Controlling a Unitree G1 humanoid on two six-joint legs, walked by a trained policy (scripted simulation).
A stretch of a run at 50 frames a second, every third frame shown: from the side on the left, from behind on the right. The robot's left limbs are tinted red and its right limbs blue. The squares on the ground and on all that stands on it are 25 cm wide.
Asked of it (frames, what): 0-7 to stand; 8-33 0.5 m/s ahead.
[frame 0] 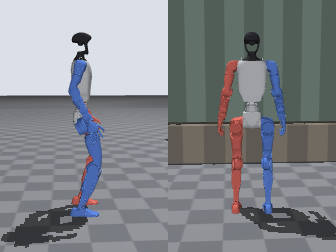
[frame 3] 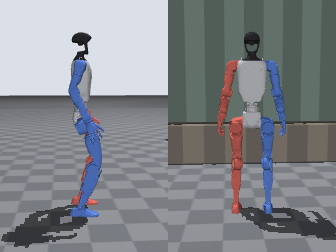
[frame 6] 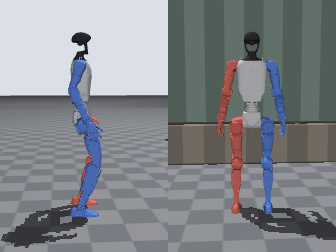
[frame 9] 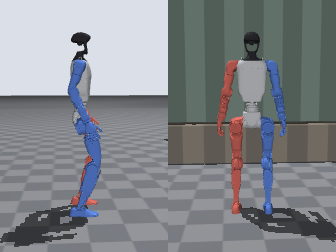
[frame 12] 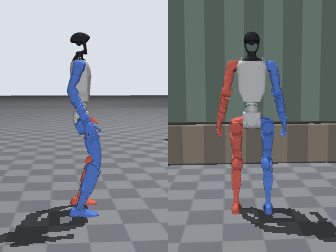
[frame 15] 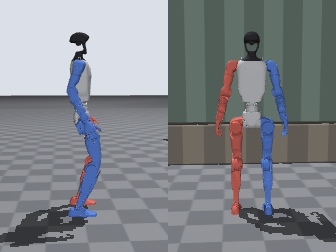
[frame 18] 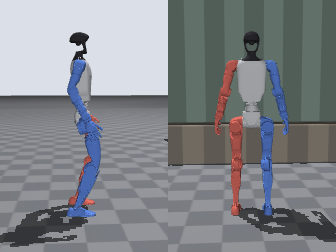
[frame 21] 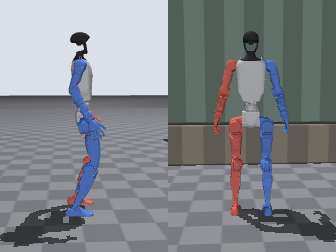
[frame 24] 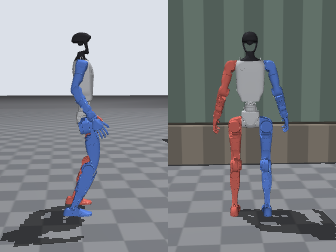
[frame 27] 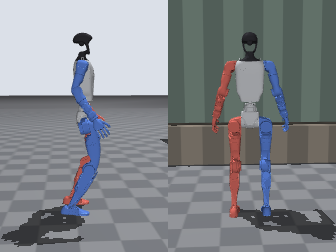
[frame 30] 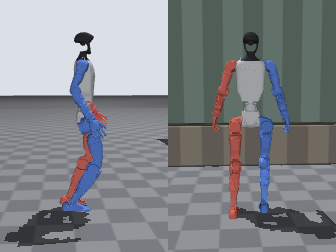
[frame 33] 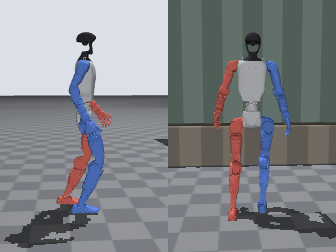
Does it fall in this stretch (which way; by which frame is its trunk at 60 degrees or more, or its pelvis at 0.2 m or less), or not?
no
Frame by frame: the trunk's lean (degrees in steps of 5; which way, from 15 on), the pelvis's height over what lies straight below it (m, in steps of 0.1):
0: 0, 0.8
3: 0, 0.8
6: 0, 0.8
9: 0, 0.8
12: 0, 0.8
15: 0, 0.8
18: 5, 0.8
21: 5, 0.8
24: 5, 0.8
27: 0, 0.8
30: 0, 0.8
33: 0, 0.8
